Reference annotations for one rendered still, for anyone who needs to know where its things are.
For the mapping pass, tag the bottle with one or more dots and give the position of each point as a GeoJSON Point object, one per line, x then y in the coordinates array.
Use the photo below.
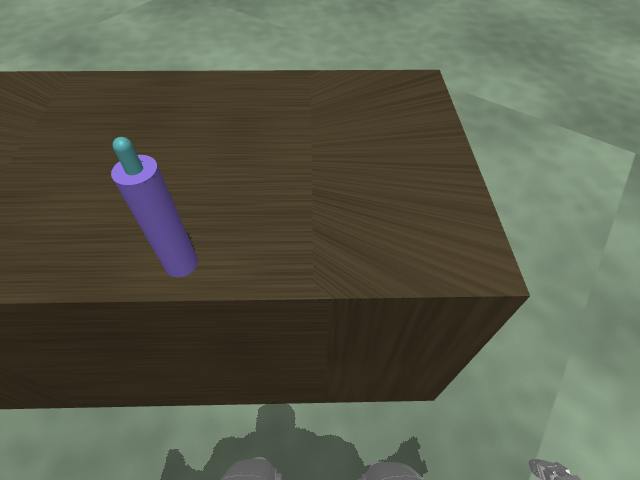
{"type": "Point", "coordinates": [143, 188]}

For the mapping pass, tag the right robot hand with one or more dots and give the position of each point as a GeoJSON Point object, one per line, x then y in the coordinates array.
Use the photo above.
{"type": "Point", "coordinates": [550, 471]}

